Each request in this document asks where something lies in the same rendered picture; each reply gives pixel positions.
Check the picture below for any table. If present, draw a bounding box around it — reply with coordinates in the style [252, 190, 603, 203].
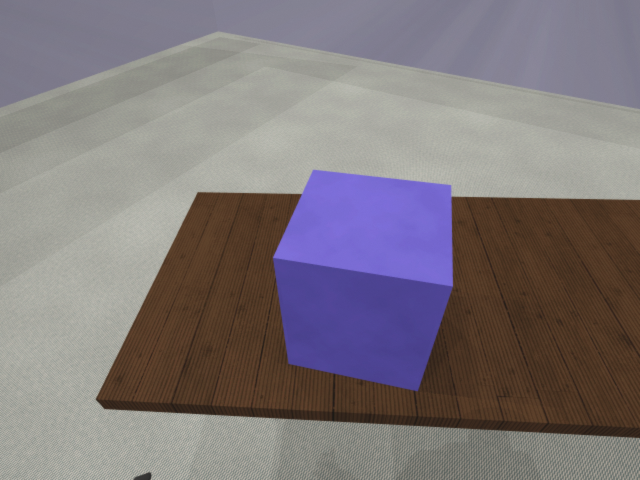
[96, 192, 640, 438]

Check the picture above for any carton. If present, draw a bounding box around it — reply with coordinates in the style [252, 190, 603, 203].
[273, 170, 453, 391]

